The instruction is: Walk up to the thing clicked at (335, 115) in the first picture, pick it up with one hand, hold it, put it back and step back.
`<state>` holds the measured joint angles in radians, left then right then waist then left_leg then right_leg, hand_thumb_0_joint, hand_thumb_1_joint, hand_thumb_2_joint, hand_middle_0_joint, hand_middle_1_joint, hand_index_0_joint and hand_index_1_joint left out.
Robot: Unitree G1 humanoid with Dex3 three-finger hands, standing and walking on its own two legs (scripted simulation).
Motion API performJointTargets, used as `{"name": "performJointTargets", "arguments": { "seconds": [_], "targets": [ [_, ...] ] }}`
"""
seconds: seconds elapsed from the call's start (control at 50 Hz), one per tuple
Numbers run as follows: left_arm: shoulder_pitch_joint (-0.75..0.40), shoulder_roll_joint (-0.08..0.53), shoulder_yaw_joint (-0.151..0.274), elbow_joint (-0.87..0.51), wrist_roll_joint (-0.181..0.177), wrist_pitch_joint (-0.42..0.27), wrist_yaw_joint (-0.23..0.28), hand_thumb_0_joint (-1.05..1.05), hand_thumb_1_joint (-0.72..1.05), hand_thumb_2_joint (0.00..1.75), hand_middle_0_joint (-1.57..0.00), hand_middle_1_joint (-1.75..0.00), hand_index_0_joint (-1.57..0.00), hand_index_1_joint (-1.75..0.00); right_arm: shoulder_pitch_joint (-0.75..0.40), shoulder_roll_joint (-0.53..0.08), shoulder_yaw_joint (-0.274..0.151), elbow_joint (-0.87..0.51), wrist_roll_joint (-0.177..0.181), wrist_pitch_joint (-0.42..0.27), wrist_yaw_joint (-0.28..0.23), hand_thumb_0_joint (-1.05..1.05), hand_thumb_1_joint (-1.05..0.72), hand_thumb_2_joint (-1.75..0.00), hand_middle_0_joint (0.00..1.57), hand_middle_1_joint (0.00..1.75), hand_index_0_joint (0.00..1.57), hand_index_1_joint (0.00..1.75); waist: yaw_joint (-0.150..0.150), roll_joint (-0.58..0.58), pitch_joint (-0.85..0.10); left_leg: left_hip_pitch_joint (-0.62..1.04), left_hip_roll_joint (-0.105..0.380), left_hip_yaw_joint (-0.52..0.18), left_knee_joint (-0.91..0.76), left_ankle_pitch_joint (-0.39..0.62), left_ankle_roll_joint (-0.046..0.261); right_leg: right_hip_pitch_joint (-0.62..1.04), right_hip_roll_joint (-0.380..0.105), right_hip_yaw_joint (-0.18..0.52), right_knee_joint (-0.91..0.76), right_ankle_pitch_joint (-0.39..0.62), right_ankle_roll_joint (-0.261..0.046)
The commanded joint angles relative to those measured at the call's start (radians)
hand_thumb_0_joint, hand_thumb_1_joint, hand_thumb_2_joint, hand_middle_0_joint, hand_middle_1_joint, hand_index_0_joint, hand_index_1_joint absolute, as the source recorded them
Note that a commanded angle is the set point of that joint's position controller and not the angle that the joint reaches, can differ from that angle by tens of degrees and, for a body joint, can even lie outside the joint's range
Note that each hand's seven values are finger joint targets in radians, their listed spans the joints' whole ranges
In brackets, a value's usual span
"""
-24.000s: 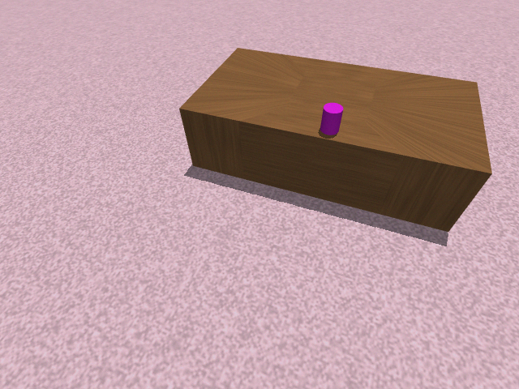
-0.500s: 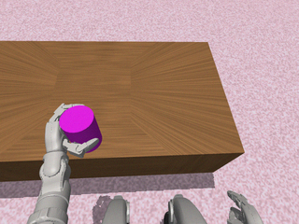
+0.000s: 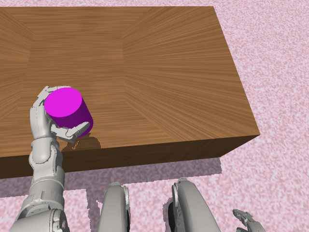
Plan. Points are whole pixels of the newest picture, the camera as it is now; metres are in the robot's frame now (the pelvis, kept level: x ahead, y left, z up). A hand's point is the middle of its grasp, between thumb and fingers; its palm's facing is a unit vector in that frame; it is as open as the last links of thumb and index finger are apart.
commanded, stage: crouch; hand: left
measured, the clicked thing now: (71, 114) +0.42 +0.21 -0.02
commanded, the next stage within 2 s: lower in 0.42 s
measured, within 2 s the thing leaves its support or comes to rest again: neither
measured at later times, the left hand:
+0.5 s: hand (75, 114) +0.44 +0.21 -0.05, palm faces +0.18 -0.98 -0.03, open 11.5 cm
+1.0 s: hand (80, 123) +0.44 +0.21 -0.12, palm faces +0.15 -0.99 -0.04, open 11.5 cm
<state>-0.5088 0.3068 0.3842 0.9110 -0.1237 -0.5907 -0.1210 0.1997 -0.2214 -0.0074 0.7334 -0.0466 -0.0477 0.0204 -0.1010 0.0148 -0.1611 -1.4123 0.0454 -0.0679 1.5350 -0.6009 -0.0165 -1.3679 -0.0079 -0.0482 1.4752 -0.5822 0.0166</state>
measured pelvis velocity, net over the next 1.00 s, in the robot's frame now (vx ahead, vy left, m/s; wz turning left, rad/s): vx -0.02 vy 0.00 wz -0.02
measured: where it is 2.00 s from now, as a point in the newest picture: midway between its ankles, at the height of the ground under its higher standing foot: outside the picture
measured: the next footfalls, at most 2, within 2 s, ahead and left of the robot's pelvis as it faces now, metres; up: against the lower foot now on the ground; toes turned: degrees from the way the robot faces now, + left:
none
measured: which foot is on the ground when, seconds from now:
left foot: down 0.00-1.00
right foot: down 0.00-1.00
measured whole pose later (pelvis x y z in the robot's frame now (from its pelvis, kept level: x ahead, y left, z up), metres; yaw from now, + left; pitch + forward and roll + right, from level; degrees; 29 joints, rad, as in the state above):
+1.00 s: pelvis -0.02 +0.00 -0.09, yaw -1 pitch +34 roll -5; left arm -0.63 0.39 0.42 0.94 -0.10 -0.57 -0.14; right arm 0.16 -0.24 0.01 0.72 -0.06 -0.04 0.03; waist -0.13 0.02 -0.18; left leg -1.80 0.03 -0.09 1.86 -0.66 -0.02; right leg -1.75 -0.01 -0.05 1.80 -0.64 0.02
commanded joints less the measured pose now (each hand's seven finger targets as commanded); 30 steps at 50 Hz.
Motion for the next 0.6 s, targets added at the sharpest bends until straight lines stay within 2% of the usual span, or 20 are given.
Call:
{"name": "performJointTargets", "arguments": {
  "seconds": [0.0, 0.02, 0.06, 0.1, 0.16, 0.22, 0.24, 0.28, 0.34, 0.4, 0.42, 0.44, 0.46, 0.48, 0.5, 0.52, 0.54, 0.56, 0.58],
  "targets": [
    [-0.468, 0.316, 0.072, -0.389, -0.028, -0.139, 0.013, 0.00, 0.09, 1.23, -1.30, -1.39, -1.31, -1.40, 0.084, -0.182, -0.056, -0.074, -0.004, -0.019, -0.003, 0.00, -0.94, -0.91, 0.20, 0.30, 0.20, 0.30, 0.027, 0.190, -0.626, 0.404, -0.032, 0.010, -0.170, 0.269, 0.023, 0.236, 0.022, 0.017, -0.148, 0.259, -0.059],
    [-0.478, 0.295, 0.052, -0.380, -0.023, -0.135, 0.015, 0.00, 0.08, 1.23, -1.31, -1.40, -1.32, -1.41, 0.086, -0.181, -0.056, -0.078, -0.004, -0.019, -0.003, 0.00, -0.94, -0.91, 0.20, 0.30, 0.20, 0.30, 0.008, 0.191, -0.633, 0.412, -0.029, 0.002, -0.171, 0.267, 0.021, 0.215, 0.023, 0.008, -0.138, 0.252, -0.062],
    [-0.507, 0.279, 0.026, -0.414, -0.029, -0.134, 0.010, 0.00, 0.09, 1.23, -1.31, -1.40, -1.32, -1.41, 0.087, -0.187, -0.057, -0.072, -0.004, -0.019, -0.003, 0.00, -0.94, -0.91, 0.20, 0.30, 0.20, 0.30, 0.001, 0.235, -0.649, 0.456, -0.022, -0.015, -0.176, 0.285, 0.009, 0.163, 0.024, -0.003, -0.114, 0.242, -0.068],
    [-0.525, 0.283, 0.018, -0.411, -0.033, -0.124, 0.008, 0.00, 0.08, 1.24, -1.31, -1.40, -1.32, -1.41, 0.089, -0.189, -0.053, -0.069, -0.004, -0.023, -0.005, 0.00, -0.95, -0.92, 0.20, 0.30, 0.20, 0.30, 0.001, 0.249, -0.673, 0.461, -0.020, -0.020, -0.158, 0.306, 0.007, 0.146, 0.025, -0.006, -0.097, 0.248, -0.069],
    [-0.563, 0.258, 0.003, -0.394, -0.038, -0.110, 0.013, 0.00, 0.04, 1.24, -1.32, -1.41, -1.33, -1.42, 0.102, -0.197, -0.056, -0.056, -0.003, -0.026, -0.005, 0.00, -0.95, -0.92, 0.20, 0.30, 0.20, 0.30, -0.021, 0.242, -0.660, 0.448, -0.017, -0.034, -0.148, 0.285, 0.007, 0.092, 0.023, -0.012, -0.082, 0.229, -0.070],
    [-0.555, 0.244, -0.011, -0.353, -0.033, -0.098, 0.021, 0.00, 0.02, 1.24, -1.32, -1.41, -1.32, -1.42, 0.088, -0.203, -0.051, -0.058, -0.001, -0.025, -0.005, 0.00, -0.95, -0.92, 0.20, 0.30, 0.20, 0.30, -0.014, 0.241, -0.625, 0.432, -0.014, -0.045, -0.148, 0.257, 0.004, 0.051, 0.021, -0.019, -0.064, 0.202, -0.071],
    [-0.546, 0.256, 0.003, -0.336, -0.029, -0.096, 0.026, 0.00, 0.00, 1.25, -1.31, -1.41, -1.32, -1.42, 0.097, -0.203, -0.054, -0.051, -0.002, -0.022, -0.003, 0.00, -0.95, -0.92, 0.20, 0.30, 0.20, 0.30, -0.014, 0.227, -0.631, 0.408, -0.018, -0.036, -0.136, 0.249, 0.008, 0.061, 0.021, -0.016, -0.069, 0.201, -0.070],
    [-0.534, 0.242, -0.001, -0.285, -0.028, -0.090, 0.027, 0.00, 0.01, 1.25, -1.32, -1.42, -1.33, -1.43, 0.093, -0.203, -0.052, -0.054, 0.000, -0.023, -0.005, 0.00, -0.94, -0.92, 0.20, 0.30, 0.20, 0.30, -0.021, 0.187, -0.611, 0.364, -0.021, -0.032, -0.118, 0.224, 0.015, 0.067, 0.020, -0.015, -0.066, 0.202, -0.067],
    [-0.529, 0.285, 0.044, -0.265, -0.025, -0.088, 0.035, 0.00, 0.00, 1.27, -1.31, -1.42, -1.32, -1.43, 0.085, -0.203, -0.049, -0.066, 0.001, -0.019, -0.002, 0.00, -0.94, -0.91, 0.20, 0.30, 0.20, 0.30, 0.000, 0.164, -0.623, 0.322, -0.027, -0.017, -0.094, 0.233, 0.021, 0.094, 0.019, -0.009, -0.056, 0.215, -0.065],
    [-0.541, 0.306, 0.053, -0.264, -0.012, -0.090, 0.039, 0.00, 0.04, 1.27, -1.31, -1.42, -1.32, -1.43, 0.081, -0.200, -0.049, -0.077, -0.001, -0.015, -0.002, 0.00, -0.94, -0.91, 0.20, 0.30, 0.20, 0.30, -0.006, 0.154, -0.618, 0.258, -0.033, -0.003, -0.078, 0.190, 0.026, 0.109, 0.019, -0.002, -0.048, 0.194, -0.062],
    [-0.548, 0.314, 0.066, -0.278, -0.014, -0.094, 0.040, 0.00, 0.05, 1.28, -1.32, -1.43, -1.32, -1.44, 0.084, -0.202, -0.051, -0.080, 0.001, -0.014, -0.002, 0.00, -0.94, -0.91, 0.20, 0.30, 0.20, 0.30, -0.005, 0.141, -0.642, 0.256, -0.034, -0.005, -0.073, 0.188, 0.027, 0.114, 0.018, 0.001, -0.047, 0.195, -0.061],
    [-0.547, 0.350, 0.090, -0.289, -0.015, -0.098, 0.042, 0.00, 0.04, 1.27, -1.31, -1.42, -1.31, -1.43, 0.079, -0.198, -0.048, -0.080, -0.001, -0.013, -0.002, 0.00, -0.94, -0.91, 0.20, 0.30, 0.20, 0.30, 0.008, 0.152, -0.653, 0.232, -0.036, 0.005, -0.064, 0.183, 0.028, 0.139, 0.020, 0.010, -0.047, 0.193, -0.059],
    [-0.528, 0.339, 0.083, -0.274, -0.013, -0.096, 0.036, 0.00, 0.07, 1.27, -1.30, -1.41, -1.30, -1.42, 0.089, -0.194, -0.048, -0.077, -0.001, -0.011, -0.002, 0.00, -0.94, -0.91, 0.20, 0.30, 0.20, 0.30, 0.000, 0.139, -0.670, 0.228, -0.036, 0.010, -0.047, 0.213, 0.033, 0.155, 0.017, 0.017, -0.046, 0.223, -0.055],
    [-0.539, 0.360, 0.102, -0.302, -0.015, -0.097, 0.037, 0.00, 0.05, 1.26, -1.29, -1.40, -1.29, -1.41, 0.096, -0.192, -0.046, -0.078, -0.002, -0.008, -0.002, 0.00, -0.94, -0.91, 0.20, 0.30, 0.20, 0.30, 0.007, 0.135, -0.691, 0.221, -0.037, 0.011, -0.045, 0.235, 0.034, 0.178, 0.019, 0.016, -0.039, 0.246, -0.054],
    [-0.525, 0.354, 0.098, -0.291, -0.017, -0.094, 0.033, 0.00, 0.06, 1.26, -1.27, -1.39, -1.28, -1.40, 0.103, -0.193, -0.046, -0.068, -0.001, -0.007, -0.002, 0.00, -0.95, -0.92, 0.20, 0.30, 0.20, 0.30, 0.003, 0.126, -0.697, 0.226, -0.037, 0.013, -0.032, 0.251, 0.037, 0.173, 0.018, 0.021, -0.036, 0.262, -0.053],
    [-0.573, 0.363, 0.087, -0.350, -0.020, -0.099, 0.028, 0.00, 0.03, 1.23, -1.29, -1.40, -1.29, -1.41, 0.088, -0.190, -0.042, -0.082, -0.001, -0.008, -0.003, 0.00, -0.95, -0.92, 0.20, 0.30, 0.20, 0.30, 0.002, 0.173, -0.699, 0.238, -0.038, 0.012, -0.039, 0.234, 0.033, 0.152, 0.018, 0.022, -0.031, 0.241, -0.057],
    [-0.537, 0.358, 0.102, -0.305, -0.019, -0.091, 0.031, 0.00, 0.04, 1.24, -1.29, -1.40, -1.30, -1.42, 0.101, -0.196, -0.046, -0.070, -0.001, -0.008, -0.002, 0.00, -0.95, -0.92, 0.20, 0.30, 0.20, 0.30, 0.006, 0.167, -0.687, 0.247, -0.035, 0.008, -0.040, 0.245, 0.031, 0.131, 0.019, 0.016, -0.022, 0.243, -0.059],
    [-0.558, 0.346, 0.083, -0.313, -0.018, -0.095, 0.025, 0.00, 0.05, 1.23, -1.30, -1.40, -1.31, -1.41, 0.090, -0.197, -0.044, -0.072, -0.002, -0.008, -0.003, 0.00, -0.95, -0.92, 0.20, 0.30, 0.20, 0.30, -0.009, 0.190, -0.661, 0.240, -0.033, -0.001, -0.039, 0.221, 0.026, 0.084, 0.021, 0.010, -0.006, 0.215, -0.063],
    [-0.543, 0.339, 0.096, -0.261, -0.019, -0.097, 0.030, 0.00, 0.04, 1.24, -1.30, -1.41, -1.31, -1.42, 0.096, -0.195, -0.047, -0.058, -0.002, -0.007, -0.002, 0.00, -0.96, -0.92, 0.20, 0.30, 0.20, 0.30, -0.008, 0.171, -0.637, 0.209, -0.034, 0.005, -0.024, 0.202, 0.029, 0.071, 0.023, 0.013, -0.005, 0.202, -0.061]
  ]
}}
